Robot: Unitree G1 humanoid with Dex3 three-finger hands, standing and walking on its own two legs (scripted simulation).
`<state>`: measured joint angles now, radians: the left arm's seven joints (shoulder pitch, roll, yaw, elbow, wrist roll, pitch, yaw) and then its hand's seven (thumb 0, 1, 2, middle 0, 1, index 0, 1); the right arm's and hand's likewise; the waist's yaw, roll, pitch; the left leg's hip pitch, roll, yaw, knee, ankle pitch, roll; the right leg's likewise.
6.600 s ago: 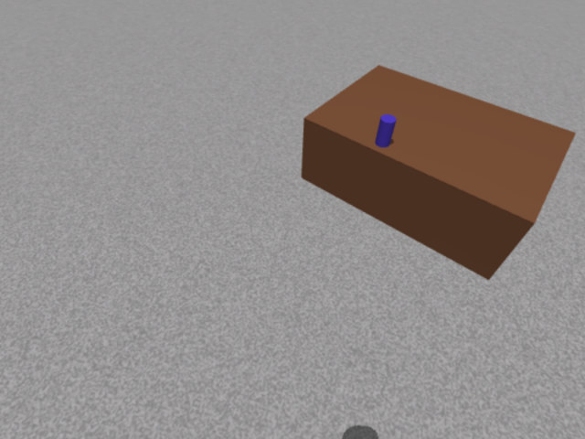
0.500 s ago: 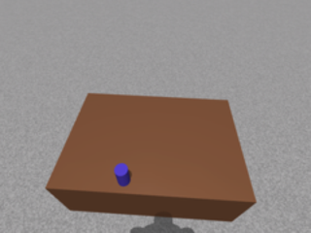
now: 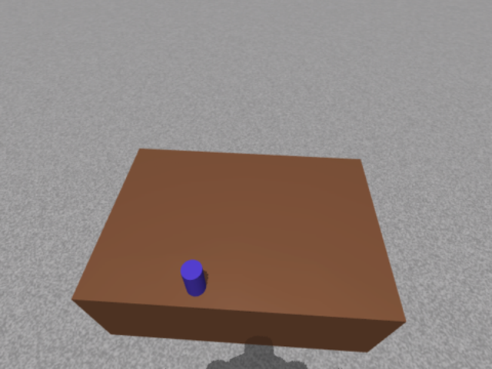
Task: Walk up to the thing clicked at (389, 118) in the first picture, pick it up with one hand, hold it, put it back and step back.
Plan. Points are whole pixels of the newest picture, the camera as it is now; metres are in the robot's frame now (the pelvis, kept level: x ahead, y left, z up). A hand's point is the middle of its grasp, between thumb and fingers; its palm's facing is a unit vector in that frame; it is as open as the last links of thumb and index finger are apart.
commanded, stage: stand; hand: left
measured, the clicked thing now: (194, 278) +0.43 +0.17 -0.36
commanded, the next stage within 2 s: go down in 0.40 s
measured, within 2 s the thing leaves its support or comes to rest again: neither
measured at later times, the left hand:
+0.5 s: hand out of the picture +0.07 +0.26 -0.16, palm faces -0.03 -0.94 -0.34, open 7.4 cm
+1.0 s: hand (107, 366) +0.17 +0.26 -0.15, palm faces +0.02 -0.95 -0.33, open 15.6 cm
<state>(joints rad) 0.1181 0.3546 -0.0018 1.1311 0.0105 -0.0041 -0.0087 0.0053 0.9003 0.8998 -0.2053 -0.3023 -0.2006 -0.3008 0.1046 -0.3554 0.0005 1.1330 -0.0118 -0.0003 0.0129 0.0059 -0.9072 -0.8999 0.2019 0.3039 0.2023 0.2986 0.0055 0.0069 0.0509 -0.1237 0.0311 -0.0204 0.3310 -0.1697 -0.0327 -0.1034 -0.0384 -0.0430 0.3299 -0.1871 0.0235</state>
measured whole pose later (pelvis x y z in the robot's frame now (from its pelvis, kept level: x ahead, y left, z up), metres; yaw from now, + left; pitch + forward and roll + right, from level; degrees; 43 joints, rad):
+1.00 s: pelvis +0.01 +0.02 -0.02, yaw -2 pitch +6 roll -1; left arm 0.09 0.32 0.15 0.72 0.04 0.31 -0.03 0.00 -0.13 0.15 -0.05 -0.06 -0.05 -0.06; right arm 0.25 -0.25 -0.01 0.68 0.03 -0.06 -0.05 0.01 -0.93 -0.90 0.20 0.30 0.20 0.30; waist -0.02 0.01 -0.03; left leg -0.41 0.03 0.01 0.63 -0.33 -0.01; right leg -0.39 -0.04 0.00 0.59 -0.31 0.04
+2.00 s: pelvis +0.00 +0.01 -0.07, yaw +0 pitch +11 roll -3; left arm 0.40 0.38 0.19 0.10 -0.02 0.56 -0.10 -0.01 -0.56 0.09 -0.08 -0.09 -0.06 -0.09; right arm 0.28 -0.24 0.01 0.55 0.02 -0.21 -0.17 0.01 -0.86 -0.89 0.20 0.30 0.20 0.30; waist -0.03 0.04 -0.16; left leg -0.74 0.05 -0.06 1.05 -0.50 -0.02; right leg -0.68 -0.03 -0.05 0.97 -0.49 0.04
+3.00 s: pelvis -0.01 +0.02 -0.07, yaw -1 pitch +13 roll -3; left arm -0.16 0.55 0.44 0.65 -0.06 0.12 -0.34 -0.01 -0.54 0.09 -0.07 -0.02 -0.03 -0.05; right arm 0.33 -0.26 0.01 0.70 -0.01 -0.24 -0.15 0.01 -0.92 -0.91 0.20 0.30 0.20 0.30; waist -0.04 0.00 -0.09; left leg -0.79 0.05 -0.04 1.04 -0.48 -0.02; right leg -0.74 -0.02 -0.03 0.96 -0.45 0.04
